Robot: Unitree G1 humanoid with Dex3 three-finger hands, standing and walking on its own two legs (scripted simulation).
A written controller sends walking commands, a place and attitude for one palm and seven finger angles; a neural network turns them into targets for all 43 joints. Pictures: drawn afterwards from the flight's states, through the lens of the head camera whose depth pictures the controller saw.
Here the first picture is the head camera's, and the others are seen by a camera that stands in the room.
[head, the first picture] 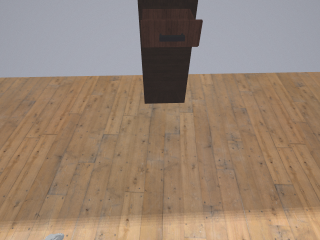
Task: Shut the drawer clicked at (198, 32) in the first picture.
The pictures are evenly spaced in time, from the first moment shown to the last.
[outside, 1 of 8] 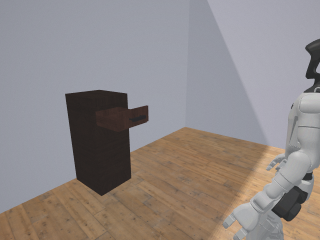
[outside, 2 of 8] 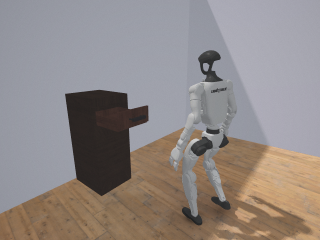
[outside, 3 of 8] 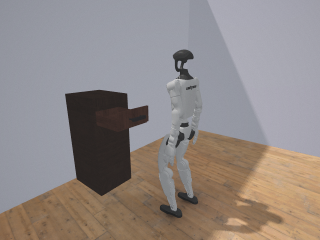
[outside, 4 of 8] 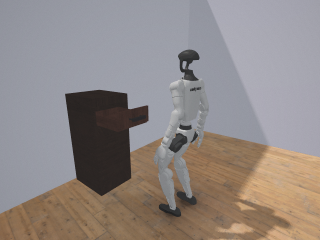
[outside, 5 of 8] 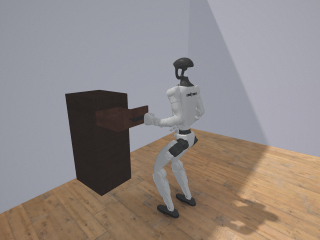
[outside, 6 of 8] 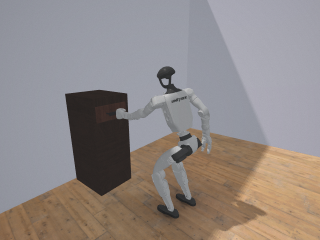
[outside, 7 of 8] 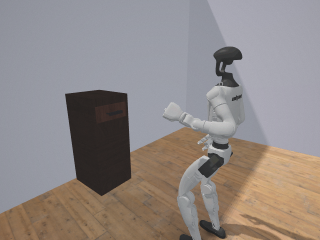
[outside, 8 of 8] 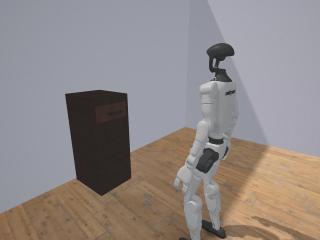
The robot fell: no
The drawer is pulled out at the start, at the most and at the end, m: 0.29 0.29 0.00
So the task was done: yes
